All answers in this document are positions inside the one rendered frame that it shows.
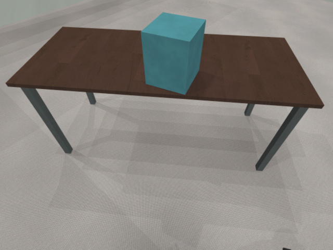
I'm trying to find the carton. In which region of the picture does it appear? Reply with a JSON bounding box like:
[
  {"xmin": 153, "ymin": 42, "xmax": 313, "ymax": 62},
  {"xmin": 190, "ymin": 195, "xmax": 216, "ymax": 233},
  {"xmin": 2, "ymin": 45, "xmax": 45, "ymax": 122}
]
[{"xmin": 141, "ymin": 12, "xmax": 206, "ymax": 95}]

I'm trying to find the table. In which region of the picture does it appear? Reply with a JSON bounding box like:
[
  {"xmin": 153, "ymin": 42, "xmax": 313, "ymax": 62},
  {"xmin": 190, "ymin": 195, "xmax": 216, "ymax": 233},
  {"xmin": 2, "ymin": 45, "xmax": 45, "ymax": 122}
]
[{"xmin": 6, "ymin": 27, "xmax": 324, "ymax": 171}]

